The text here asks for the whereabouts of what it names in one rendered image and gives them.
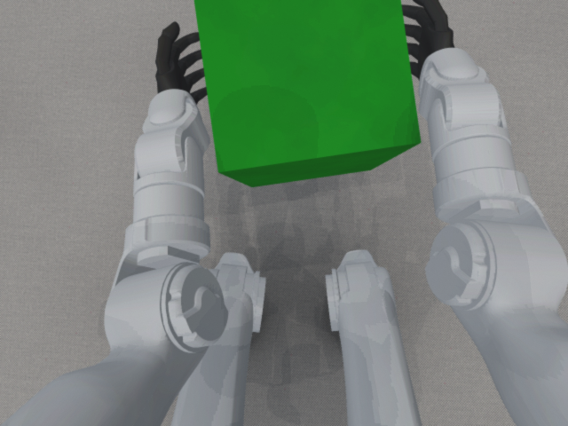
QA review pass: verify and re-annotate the right robot thigh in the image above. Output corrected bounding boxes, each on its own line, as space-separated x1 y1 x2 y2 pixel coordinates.
326 261 422 426

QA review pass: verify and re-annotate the right robot upper arm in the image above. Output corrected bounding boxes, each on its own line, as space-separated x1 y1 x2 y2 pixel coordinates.
425 218 568 426

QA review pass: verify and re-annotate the left robot shin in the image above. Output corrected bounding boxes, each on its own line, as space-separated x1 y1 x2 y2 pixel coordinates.
209 253 254 279

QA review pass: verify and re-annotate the robot left hand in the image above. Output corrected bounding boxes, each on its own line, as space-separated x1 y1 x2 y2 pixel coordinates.
155 21 208 105

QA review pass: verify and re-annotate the left robot upper arm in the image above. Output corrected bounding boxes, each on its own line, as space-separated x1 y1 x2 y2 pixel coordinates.
0 262 228 426

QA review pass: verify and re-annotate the robot right hand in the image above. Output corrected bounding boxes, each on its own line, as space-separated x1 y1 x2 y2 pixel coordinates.
402 0 454 81

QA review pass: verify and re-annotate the carton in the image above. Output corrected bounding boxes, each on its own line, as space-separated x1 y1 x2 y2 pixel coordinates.
194 0 421 187

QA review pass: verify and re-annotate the right robot forearm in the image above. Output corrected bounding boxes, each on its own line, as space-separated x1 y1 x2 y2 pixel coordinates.
418 48 568 265

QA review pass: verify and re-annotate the left robot forearm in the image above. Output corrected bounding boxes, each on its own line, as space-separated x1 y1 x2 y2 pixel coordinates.
110 89 210 294

